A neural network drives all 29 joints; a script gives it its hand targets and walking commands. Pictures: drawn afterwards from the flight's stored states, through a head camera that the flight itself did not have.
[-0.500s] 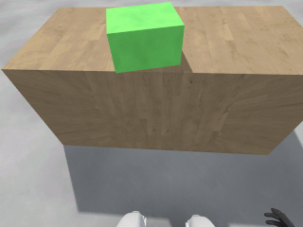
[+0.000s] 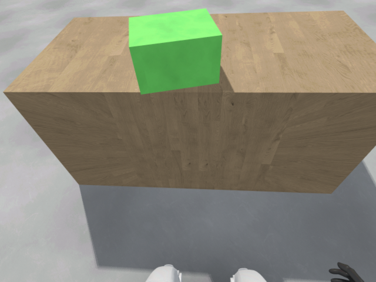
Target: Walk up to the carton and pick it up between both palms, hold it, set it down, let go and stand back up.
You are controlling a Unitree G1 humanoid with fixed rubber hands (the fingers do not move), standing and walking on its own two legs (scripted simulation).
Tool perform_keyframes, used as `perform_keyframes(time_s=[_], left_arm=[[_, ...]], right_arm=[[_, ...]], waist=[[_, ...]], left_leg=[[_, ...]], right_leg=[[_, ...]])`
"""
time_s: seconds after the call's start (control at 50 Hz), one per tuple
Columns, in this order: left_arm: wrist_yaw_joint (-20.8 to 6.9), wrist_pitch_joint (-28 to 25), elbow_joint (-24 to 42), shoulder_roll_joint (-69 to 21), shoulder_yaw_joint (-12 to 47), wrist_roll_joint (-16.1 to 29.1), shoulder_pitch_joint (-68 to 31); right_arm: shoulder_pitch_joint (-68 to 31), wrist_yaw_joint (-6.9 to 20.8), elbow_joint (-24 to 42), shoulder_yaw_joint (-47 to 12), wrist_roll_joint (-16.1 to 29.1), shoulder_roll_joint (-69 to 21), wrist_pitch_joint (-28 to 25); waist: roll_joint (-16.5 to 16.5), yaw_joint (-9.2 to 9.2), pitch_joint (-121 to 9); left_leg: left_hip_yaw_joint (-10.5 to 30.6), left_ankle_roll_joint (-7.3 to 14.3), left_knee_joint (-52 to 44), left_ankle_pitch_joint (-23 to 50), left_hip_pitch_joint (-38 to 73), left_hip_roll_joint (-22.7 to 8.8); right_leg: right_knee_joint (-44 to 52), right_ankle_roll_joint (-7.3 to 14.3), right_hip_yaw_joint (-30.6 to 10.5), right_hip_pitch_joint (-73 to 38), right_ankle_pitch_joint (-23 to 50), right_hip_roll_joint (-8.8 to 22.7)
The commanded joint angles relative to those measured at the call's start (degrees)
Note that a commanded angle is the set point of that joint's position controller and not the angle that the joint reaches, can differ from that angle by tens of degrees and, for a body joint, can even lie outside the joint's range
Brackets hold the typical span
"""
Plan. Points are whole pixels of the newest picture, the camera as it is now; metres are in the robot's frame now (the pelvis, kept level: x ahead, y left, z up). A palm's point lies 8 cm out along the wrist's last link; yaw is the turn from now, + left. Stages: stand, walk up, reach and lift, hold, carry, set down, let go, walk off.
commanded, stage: walk up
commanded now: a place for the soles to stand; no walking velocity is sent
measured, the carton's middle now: (174, 50) +0.84 +0.09 +0.07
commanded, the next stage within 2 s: none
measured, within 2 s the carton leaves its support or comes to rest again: neither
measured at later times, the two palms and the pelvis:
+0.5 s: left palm (67, 268) +0.17 +0.31 -0.08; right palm out of the picture +0.13 -0.32 -0.10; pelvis +0.09 +0.00 +0.01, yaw +0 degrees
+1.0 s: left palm (53, 220) +0.28 +0.39 -0.09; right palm (301, 220) +0.28 -0.24 -0.10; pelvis +0.22 +0.07 +0.00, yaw +0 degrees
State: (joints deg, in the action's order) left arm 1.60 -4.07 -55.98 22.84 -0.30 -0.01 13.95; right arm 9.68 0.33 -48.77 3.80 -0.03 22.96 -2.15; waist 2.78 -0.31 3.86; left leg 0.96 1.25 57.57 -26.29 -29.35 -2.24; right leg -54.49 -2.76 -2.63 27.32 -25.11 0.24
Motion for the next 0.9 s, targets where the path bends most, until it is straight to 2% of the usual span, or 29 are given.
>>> perform_keyframes(time_s=[0.0,0.02,0.04,0.06,0.1,0.12,0.14,0.16,0.18,0.2,0.22,0.26,0.28,0.4,0.42,0.44,0.46,0.48,0.5,0.52,0.56,0.6,0.74,0.76,0.8,0.82,0.84,0.86,0.88], left_arm=[[0.4,-1.4,3.0,18.0,-4.8,-1.2,-2.0],[-0.5,-1.7,3.2,22.3,-7.0,-1.4,4.9],[-0.4,-2.0,2.5,24.4,-8.0,-1.9,6.8],[-0.3,-2.1,2.9,24.5,-8.3,-2.1,5.4],[-0.3,-1.9,4.0,23.8,-8.3,-2.5,2.2],[-0.4,-1.6,4.5,23.0,-8.1,-2.7,-0.5],[-0.6,-1.2,5.5,21.1,-7.5,-2.8,-3.7],[-0.8,-0.7,7.3,15.7,-5.9,-2.6,-8.0],[-0.4,-1.2,10.0,11.7,-4.3,-1.7,-13.1],[-0.2,-1.3,9.6,15.0,-4.8,-1.3,-13.1],[-0.5,-1.4,8.5,16.0,-4.9,-0.9,-9.8],[-1.4,-1.8,7.1,17.0,-5.4,-0.9,-4.9],[-1.6,-2.0,6.8,17.0,-5.8,-0.9,-3.6],[-2.1,-3.1,9.7,16.1,-5.9,-0.6,-4.5],[-2.0,-3.4,9.3,15.6,-5.9,-0.5,-2.1],[-1.7,-3.8,8.0,14.6,-6.0,-0.4,2.4],[-1.0,-4.2,6.1,15.3,-7.1,-0.5,9.7],[-0.2,-4.6,5.0,20.5,-9.2,-1.0,17.1],[0.0,-4.6,5.8,26.2,-10.1,-0.3,18.7],[-0.2,-4.4,6.2,25.6,-9.7,0.3,14.9],[0.7,-4.0,7.6,23.0,-8.8,0.2,10.5],[0.7,-3.7,7.6,20.8,-8.4,-0.1,8.8],[0.5,-3.2,9.6,22.5,-8.2,-1.4,5.0],[0.4,-3.1,9.8,22.7,-8.2,-1.5,3.2],[0.1,-2.4,10.5,21.4,-7.4,-1.7,-2.0],[0.0,-1.7,10.7,17.7,-6.2,-2.3,-2.8],[0.3,-1.9,12.2,10.5,-4.2,-1.4,-3.4],[0.8,-2.1,12.6,12.8,-4.2,-0.1,-2.8],[0.6,-2.0,12.0,15.8,-4.6,-0.4,-2.6]], right_arm=[[-4.0,-0.7,0.2,2.2,-0.4,10.8,0.5],[-2.9,1.1,2.5,4.2,-2.2,14.5,0.0],[-3.6,1.9,3.4,4.5,-2.4,14.7,0.0],[-4.5,2.3,4.4,4.9,-2.4,15.0,-0.4],[-1.0,2.7,3.4,5.3,-2.2,15.3,-1.2],[2.2,2.9,2.3,5.3,-2.0,14.6,-1.6],[9.3,2.8,0.2,5.8,-1.8,14.2,-2.2],[18.3,2.3,-2.4,6.9,-1.6,16.6,-2.7],[21.5,1.6,-2.0,7.8,-1.7,21.2,-2.8],[16.1,1.1,-1.7,7.0,-1.5,21.4,-2.9],[10.8,0.6,-0.7,6.7,-1.7,22.1,-2.8],[7.5,0.2,0.6,5.7,-2.3,19.3,-2.7],[7.6,0.3,1.0,5.4,-2.4,17.9,-3.0],[8.0,1.1,3.6,5.2,-1.5,18.1,-2.8],[6.1,1.2,4.1,5.3,-1.4,18.1,-2.4],[3.5,1.3,4.8,4.9,-1.5,17.0,-1.9],[2.0,1.4,5.5,4.0,-1.6,14.7,-1.6],[1.9,1.7,6.4,2.7,-0.8,10.5,-1.7],[2.5,1.8,7.9,2.5,0.1,10.1,-1.6],[-1.1,1.4,7.2,3.2,-1.2,15.2,-0.8],[-1.5,1.7,6.0,3.3,-1.4,14.9,-0.6],[1.4,2.2,4.4,3.6,-1.8,14.2,-0.5],[-3.9,3.2,4.2,4.7,-2.1,15.0,-0.6],[-2.3,3.3,3.5,5.1,-2.0,15.3,-0.8],[6.8,3.1,0.6,5.9,-1.8,15.3,-1.4],[15.1,2.7,-2.2,6.9,-2.3,16.2,-2.0],[20.4,1.9,-2.5,8.5,-2.8,22.8,-2.5],[15.5,1.5,0.1,7.9,-2.1,23.5,-2.6],[10.6,1.4,0.5,7.4,-1.3,23.0,-2.4]], waist=[[-7.6,-1.09,-5.7],[-6.1,0.45,-6.5],[-10.0,1.59,-3.9],[-12.6,1.90,-0.5],[-12.4,0.22,0.8],[-10.3,-2.01,-0.8],[-7.0,-6.34,-3.4],[8.3,-11.00,-4.0],[17.1,-14.03,-1.4],[1.9,-9.96,1.4],[-0.2,-6.74,3.4],[1.0,-3.63,4.3],[2.9,-3.37,5.1],[8.1,-3.68,5.5],[8.2,-2.34,3.8],[7.7,0.69,1.5],[3.7,4.82,-2.6],[-10.7,8.66,-6.5],[-19.3,6.85,-7.7],[-7.5,6.50,-2.4],[-4.6,4.25,1.1],[-10.1,2.42,-0.9],[-15.6,2.75,1.9],[-15.1,1.71,1.6],[-12.8,-4.32,-0.9],[-4.6,-8.31,-4.1],[20.1,-12.65,-4.3],[10.1,-9.91,-2.3],[1.9,-6.78,1.0]], left_leg=[[0.7,1.3,-10.5,-0.5,6.1,0.9],[2.3,2.8,-6.6,-17.7,-3.2,1.7],[2.1,2.6,0.1,-15.7,-7.8,1.0],[1.8,2.3,1.5,-12.6,-12.1,0.5],[1.5,2.4,-2.3,-10.4,-8.5,-0.3],[0.8,3.1,-7.0,-8.5,0.6,0.4],[0.5,4.0,-13.5,-9.9,15.4,2.2],[13.6,5.8,-28.6,-23.7,31.5,-1.5],[41.3,6.8,-42.6,-34.4,35.5,-13.8],[49.1,7.6,-47.3,-33.2,29.1,-16.9],[46.2,7.7,-46.6,-32.8,24.3,-17.3],[39.3,9.7,-41.3,-23.5,22.7,-14.8],[36.6,9.8,-39.9,-15.6,20.7,-14.1],[24.1,13.7,-33.5,2.3,15.6,-13.3],[19.2,13.2,-30.2,6.0,13.8,-12.1],[13.1,11.1,-24.8,10.7,9.7,-9.8],[7.5,8.1,-13.9,16.9,3.0,-6.2],[2.3,4.5,6.7,19.4,-9.1,0.0],[0.1,1.2,16.5,-4.5,-20.7,6.2],[5.7,1.7,19.1,-5.2,-23.8,2.8],[5.2,1.1,18.4,-1.2,-23.3,-0.7],[4.6,1.1,12.7,-1.2,-17.6,-2.5],[0.5,0.4,-1.7,2.0,-9.4,-4.0],[0.0,0.5,-2.9,3.5,-4.2,-3.7],[-3.7,1.1,-12.8,6.0,14.7,-1.1],[-4.1,0.9,-15.2,1.8,28.6,1.8],[24.7,3.2,-35.1,-24.0,32.2,-9.8],[47.6,7.3,-47.3,-33.1,27.3,-19.7],[45.7,8.4,-46.9,-34.8,20.0,-20.7]], right_leg=[[23.6,12.3,-22.5,-1.9,4.3,10.7],[25.4,16.1,-29.0,-7.7,-25.4,12.8],[30.4,17.8,-36.3,-8.6,-38.8,16.0],[33.4,19.5,-39.2,-9.2,-39.2,17.9],[32.2,19.3,-35.6,-6.3,-34.9,18.0],[28.2,17.8,-31.3,-0.7,-33.5,16.4],[19.6,14.6,-22.6,9.1,-30.4,12.1],[-1.3,9.0,-6.7,24.8,-21.5,1.8],[-17.2,5.5,0.4,37.7,-13.6,-5.6],[-18.6,5.4,-4.3,34.9,-8.1,-2.1],[-18.1,5.4,-3.3,31.5,-5.7,0.3],[-14.0,4.6,-2.0,26.7,-2.3,2.9],[-12.0,4.2,-2.0,24.6,-1.5,3.3],[2.0,4.0,4.4,13.0,0.9,2.8],[8.1,4.1,6.1,6.9,3.5,1.8],[15.1,4.4,8.9,-3.4,7.9,-0.1],[18.5,5.0,9.3,-18.2,5.9,-3.7],[25.6,8.2,-11.5,-30.7,-8.1,3.7],[39.5,14.1,-48.4,-31.9,-19.4,19.9],[41.1,17.0,-52.4,-27.8,-25.1,21.9],[36.5,17.8,-42.6,-24.5,-16.4,18.6],[32.7,17.2,-34.4,-19.9,-8.3,16.2],[32.9,18.8,-28.5,-6.8,-17.5,15.4],[32.1,18.4,-27.4,-3.3,-17.1,15.4],[22.2,15.0,-17.8,7.8,-14.8,12.2],[7.8,12.1,-10.5,17.0,-12.7,7.6],[-19.0,7.9,-1.0,29.3,-10.1,-5.2],[-24.3,6.0,-3.6,32.7,-9.4,-5.9],[-24.3,6.2,-3.9,28.4,-5.3,-1.5]])
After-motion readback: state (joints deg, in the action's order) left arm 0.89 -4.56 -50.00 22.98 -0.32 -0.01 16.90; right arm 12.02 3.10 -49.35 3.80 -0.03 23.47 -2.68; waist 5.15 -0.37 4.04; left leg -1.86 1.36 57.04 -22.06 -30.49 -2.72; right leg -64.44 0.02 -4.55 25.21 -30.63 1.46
